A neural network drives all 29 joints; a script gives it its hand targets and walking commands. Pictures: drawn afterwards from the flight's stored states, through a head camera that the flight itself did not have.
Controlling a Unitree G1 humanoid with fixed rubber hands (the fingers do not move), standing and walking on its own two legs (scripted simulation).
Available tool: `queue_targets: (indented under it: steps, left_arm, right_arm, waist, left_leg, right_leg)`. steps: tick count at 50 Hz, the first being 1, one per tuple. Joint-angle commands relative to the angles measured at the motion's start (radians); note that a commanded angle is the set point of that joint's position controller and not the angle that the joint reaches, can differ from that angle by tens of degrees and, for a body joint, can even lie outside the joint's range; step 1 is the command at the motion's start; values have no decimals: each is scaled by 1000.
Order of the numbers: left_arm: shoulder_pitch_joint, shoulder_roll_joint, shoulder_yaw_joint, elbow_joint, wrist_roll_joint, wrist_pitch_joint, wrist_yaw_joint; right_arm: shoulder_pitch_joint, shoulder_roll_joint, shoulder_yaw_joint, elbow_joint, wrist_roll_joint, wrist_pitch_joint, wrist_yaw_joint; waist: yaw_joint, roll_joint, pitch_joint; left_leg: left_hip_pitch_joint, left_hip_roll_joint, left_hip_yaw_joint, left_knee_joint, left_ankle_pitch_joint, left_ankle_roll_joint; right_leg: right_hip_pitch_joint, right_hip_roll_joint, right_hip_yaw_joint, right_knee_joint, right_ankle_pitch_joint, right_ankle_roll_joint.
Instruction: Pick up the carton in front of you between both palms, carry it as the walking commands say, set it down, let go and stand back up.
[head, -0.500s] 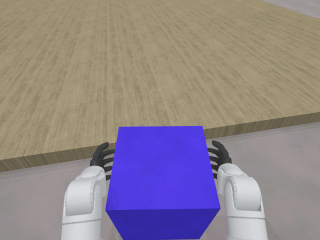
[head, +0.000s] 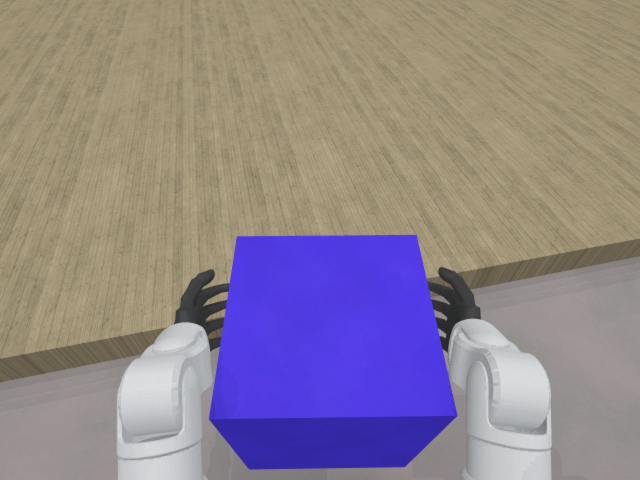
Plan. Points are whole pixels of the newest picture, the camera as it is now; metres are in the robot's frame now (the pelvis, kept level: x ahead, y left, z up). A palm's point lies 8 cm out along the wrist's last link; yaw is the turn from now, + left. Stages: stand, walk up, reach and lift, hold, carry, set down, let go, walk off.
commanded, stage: carry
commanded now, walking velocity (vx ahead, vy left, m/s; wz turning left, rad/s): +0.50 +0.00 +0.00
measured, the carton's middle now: (327, 360) +0.27 -0.01 +0.02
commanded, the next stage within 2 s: none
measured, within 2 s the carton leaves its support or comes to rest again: neither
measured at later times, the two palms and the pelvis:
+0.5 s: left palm (220, 140) +0.61 +0.14 +0.13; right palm (401, 135) +0.61 -0.16 +0.13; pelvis +0.32 -0.01 +0.00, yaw +0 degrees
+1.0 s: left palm (232, 48) +0.95 +0.15 +0.14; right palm (365, 47) +0.97 -0.14 +0.14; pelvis +0.56 -0.01 +0.01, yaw +1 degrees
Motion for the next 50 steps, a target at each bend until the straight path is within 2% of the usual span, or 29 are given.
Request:
queue_targets:
  steps: [1, 2, 3, 4, 6, 8, 11, 15, 19, 23, 25, 26, 27, 28, 29, 30, 31, 32, 35, 38, 40, 43, 44, 45, 46, 47, 48, 49, 50]
  left_arm:
    - [-419, -905, -683, -19, -358, -18, -234]
    - [-422, -887, -674, 7, -348, -22, -237]
    - [-424, -909, -684, 15, -362, -26, -241]
    - [-445, -927, -695, -4, -380, -31, -245]
    - [-492, -985, -716, -35, -409, -47, -252]
    - [-516, -1008, -739, -62, -435, -59, -259]
    - [-485, -992, -752, -84, -456, -65, -273]
    - [-470, -930, -747, -107, -462, -62, -281]
    - [-537, -827, -721, -134, -455, -44, -262]
    - [-708, -686, -687, -110, -442, -8, -223]
    - [-830, -631, -664, -72, -449, 20, -203]
    - [-902, -614, -648, -44, -455, 35, -195]
    - [-964, -605, -634, -9, -461, 53, -186]
    - [-1036, -632, -629, 14, -487, 69, -177]
    - [-1093, -618, -609, 43, -488, 77, -168]
    - [-1143, -647, -590, 77, -495, 84, -160]
    - [-1190, -673, -565, 110, -496, 87, -154]
    - [-1227, -703, -545, 145, -490, 89, -150]
    - [-1337, -788, -503, 218, -482, 92, -144]
    - [-1400, -846, -469, 260, -471, 94, -135]
    - [-1420, -863, -452, 270, -457, 93, -129]
    - [-1424, -880, -442, 259, -439, 96, -131]
    - [-1407, -883, -441, 258, -434, 97, -135]
    - [-1393, -882, -439, 256, -429, 98, -141]
    - [-1388, -885, -440, 258, -429, 100, -149]
    - [-1323, -868, -431, 283, -405, 99, -152]
    - [-1327, -883, -447, 269, -410, 91, -158]
    - [-1328, -893, -461, 246, -417, 87, -165]
    - [-1346, -906, -478, 208, -429, 82, -170]
  right_arm:
    - [-482, 864, 739, -54, 426, 1, 297]
    - [-493, 865, 748, -59, 430, 7, 299]
    - [-506, 864, 750, -53, 430, 4, 299]
    - [-514, 888, 757, -41, 430, -5, 299]
    - [-513, 942, 754, -41, 431, -26, 298]
    - [-495, 977, 757, -44, 420, -46, 287]
    - [-445, 990, 761, -46, 392, -68, 265]
    - [-440, 951, 769, -78, 375, -74, 241]
    - [-546, 851, 774, -133, 403, -47, 228]
    - [-750, 717, 752, -129, 443, 2, 214]
    - [-844, 667, 711, -65, 454, 29, 204]
    - [-891, 638, 679, -19, 453, 41, 199]
    - [-926, 615, 650, 20, 453, 57, 194]
    - [-1001, 580, 614, 70, 452, 63, 190]
    - [-1035, 608, 604, 121, 482, 76, 187]
    - [-1090, 632, 594, 125, 504, 82, 188]
    - [-1152, 672, 589, 137, 526, 86, 191]
    - [-1226, 712, 585, 146, 548, 88, 194]
    - [-1386, 819, 552, 174, 580, 91, 203]
    - [-1462, 860, 494, 211, 559, 100, 206]
    - [-1464, 870, 466, 235, 529, 105, 204]
    - [-1442, 865, 443, 245, 474, 106, 195]
    - [-1426, 863, 444, 248, 460, 106, 192]
    - [-1405, 864, 454, 253, 448, 105, 190]
    - [-1387, 860, 467, 256, 433, 102, 189]
    - [-1360, 874, 485, 230, 428, 109, 185]
    - [-1345, 873, 477, 243, 411, 109, 182]
    - [-1350, 890, 491, 218, 408, 102, 181]
    - [-1365, 891, 503, 187, 407, 93, 178]
  waist:
    - [67, 54, -299]
    - [59, -197, -347]
    - [62, -264, -341]
    - [56, -196, -317]
    - [47, -45, -293]
    - [42, -74, -301]
    - [45, -119, -302]
    - [48, -142, -250]
    - [59, -155, -184]
    - [76, -176, -147]
    - [39, -166, -212]
    - [1, -110, -286]
    - [-41, -7, -375]
    - [-46, 236, -455]
    - [-54, 249, -430]
    - [-45, 209, -412]
    - [-37, 93, -405]
    - [-21, 29, -399]
    - [-1, 46, -447]
    - [-7, 103, -470]
    - [-10, 127, -484]
    - [-1, 132, -510]
    - [29, 98, -505]
    - [58, 61, -507]
    - [69, -41, -538]
    - [73, -208, -640]
    - [90, -255, -669]
    - [95, -243, -644]
    - [95, -208, -631]
  left_leg:
    - [-314, 76, 67, 413, 656, 47]
    - [-540, -40, 53, 724, 306, 4]
    - [-693, -83, -76, 903, 15, 21]
    - [-725, -14, -141, 973, 33, 55]
    - [-715, 55, -154, 913, 136, 71]
    - [-663, 65, -140, 795, 206, 63]
    - [-685, 48, -87, 653, 238, 41]
    - [-769, 25, -27, 470, 326, 25]
    - [-752, -7, 23, 300, 400, 48]
    - [-637, -45, 60, 194, 440, 98]
    - [-429, -106, 107, 152, 393, 116]
    - [-233, -130, 122, 132, 360, 117]
    - [-26, 33, -102, 125, 242, 134]
    - [194, 291, -617, 29, 116, 293]
    - [222, 306, -695, -36, 244, 323]
    - [196, 278, -584, 17, 473, 312]
    - [162, 261, -474, 59, 700, 289]
    - [112, 246, -379, 77, 838, 261]
    - [49, 203, -222, 95, 980, 220]
    - [63, 174, -133, 136, 1170, 221]
    - [86, 144, -80, 172, 1214, 210]
    - [59, 101, -5, 271, 1172, 193]
    - [12, 74, 31, 330, 1100, 164]
    - [-75, 54, 29, 379, 980, 119]
    - [-226, 24, 4, 449, 615, 72]
    - [-448, -52, -48, 547, 160, 29]
    - [-566, -75, -103, 597, -113, 25]
    - [-642, -72, -135, 590, -149, 24]
    - [-667, -60, -153, 510, -131, 27]
  right_leg:
    - [654, -24, 44, -19, -92, -13]
    - [755, -336, 598, -195, -331, -135]
    - [778, -425, 818, -310, -287, -214]
    - [729, -409, 716, -296, -204, -204]
    - [615, -351, 533, -270, -26, -156]
    - [555, -309, 401, -290, 23, -112]
    - [581, -272, 293, -307, 99, -109]
    - [662, -232, 203, -294, 258, -113]
    - [669, -201, 140, -263, 361, -116]
    - [656, -193, 96, -189, 469, -110]
    - [618, -174, 37, 14, 633, -78]
    - [539, -132, -1, 200, 578, -55]
    - [370, -108, 20, 428, 274, -31]
    - [31, 42, 82, 718, -136, -1]
    - [-126, 72, 181, 876, -370, -14]
    - [-174, 32, 238, 935, -364, -40]
    - [-186, 10, 247, 915, -322, -45]
    - [-175, -16, 252, 838, -283, -42]
    - [-85, -24, 227, 606, -277, -20]
    - [-65, 6, 168, 407, -219, 0]
    - [-44, 33, 127, 294, -129, 6]
    - [93, 66, 88, 102, 56, 2]
    - [196, 68, 74, -52, 208, -2]
    - [358, 35, 86, -154, 390, -10]
    - [568, -107, 220, -90, 839, -41]
    - [845, -299, 419, 94, 1401, -193]
    - [945, -350, 483, 90, 1469, -265]
    - [971, -336, 472, 85, 1393, -260]
    - [978, -310, 448, 84, 1313, -222]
